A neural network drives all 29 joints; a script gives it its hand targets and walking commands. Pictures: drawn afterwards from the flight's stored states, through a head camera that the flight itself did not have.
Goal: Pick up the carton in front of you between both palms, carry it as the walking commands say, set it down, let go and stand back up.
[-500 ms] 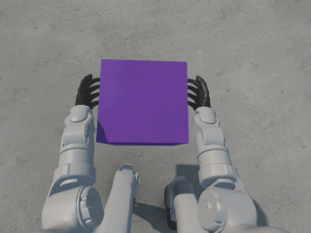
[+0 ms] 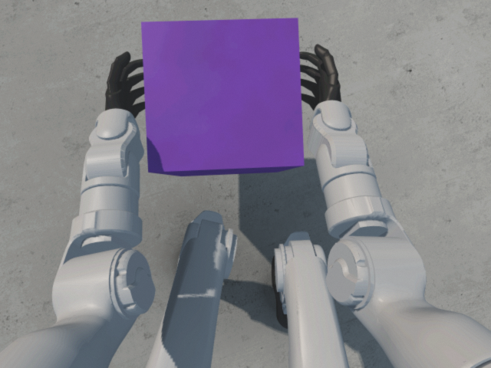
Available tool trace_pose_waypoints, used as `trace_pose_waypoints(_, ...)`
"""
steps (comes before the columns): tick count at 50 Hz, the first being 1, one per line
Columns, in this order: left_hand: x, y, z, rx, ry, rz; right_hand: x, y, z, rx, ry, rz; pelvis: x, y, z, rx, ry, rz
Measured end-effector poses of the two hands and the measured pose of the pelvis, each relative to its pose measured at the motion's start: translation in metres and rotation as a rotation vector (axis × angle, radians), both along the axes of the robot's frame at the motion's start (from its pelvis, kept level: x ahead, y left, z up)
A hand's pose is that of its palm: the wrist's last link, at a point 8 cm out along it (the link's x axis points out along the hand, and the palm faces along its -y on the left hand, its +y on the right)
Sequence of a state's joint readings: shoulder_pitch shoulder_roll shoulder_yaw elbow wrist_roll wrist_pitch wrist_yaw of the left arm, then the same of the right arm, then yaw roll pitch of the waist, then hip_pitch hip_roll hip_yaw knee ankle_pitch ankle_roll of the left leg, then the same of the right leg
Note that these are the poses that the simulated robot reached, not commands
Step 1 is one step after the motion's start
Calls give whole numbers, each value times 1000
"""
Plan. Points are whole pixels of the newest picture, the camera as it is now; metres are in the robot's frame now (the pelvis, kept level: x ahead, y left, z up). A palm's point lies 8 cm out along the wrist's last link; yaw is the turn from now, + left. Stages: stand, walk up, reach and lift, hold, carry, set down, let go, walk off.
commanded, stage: set down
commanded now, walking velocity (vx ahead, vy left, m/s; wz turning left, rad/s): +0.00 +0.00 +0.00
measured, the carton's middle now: (226, 115) +0.48 +0.11 -0.20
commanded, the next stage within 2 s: none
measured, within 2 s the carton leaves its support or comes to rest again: rests again in 1.00 s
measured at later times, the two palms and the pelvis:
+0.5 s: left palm (140, 121) +0.45 +0.27 -0.24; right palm (296, 110) +0.53 -0.02 -0.24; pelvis -0.01 +0.00 -0.08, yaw -1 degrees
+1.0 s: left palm (149, 129) +0.44 +0.26 -0.27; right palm (299, 114) +0.53 -0.03 -0.27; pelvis -0.01 -0.02 -0.10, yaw -1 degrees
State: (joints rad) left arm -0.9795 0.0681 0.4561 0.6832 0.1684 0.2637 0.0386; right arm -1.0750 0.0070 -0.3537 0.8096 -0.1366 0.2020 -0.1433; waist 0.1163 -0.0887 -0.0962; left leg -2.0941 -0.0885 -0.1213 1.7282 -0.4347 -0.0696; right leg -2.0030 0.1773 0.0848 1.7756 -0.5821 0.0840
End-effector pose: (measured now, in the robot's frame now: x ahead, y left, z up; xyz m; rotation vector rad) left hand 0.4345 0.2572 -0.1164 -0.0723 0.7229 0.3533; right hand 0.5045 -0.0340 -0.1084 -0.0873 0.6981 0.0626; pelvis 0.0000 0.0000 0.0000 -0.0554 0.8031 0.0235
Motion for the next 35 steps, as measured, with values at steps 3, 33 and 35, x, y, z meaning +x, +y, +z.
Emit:
trace_pose_waypoints(3, 2, 2, -17, 4, 8, 5, 4, 3, -17, -3, 6, 12, -3, -2, -12, 2, 3, -3)
trace_pose_waypoints(33, 19, 10, -130, 20, 73, 14, 30, 11, -141, -19, 53, 79, -7, -7, -92, 46, -24, -60)
trace_pose_waypoints(35, 17, 9, -132, 17, 79, 10, 31, 10, -141, -22, 58, 86, -6, -9, -92, 48, -22, -62)
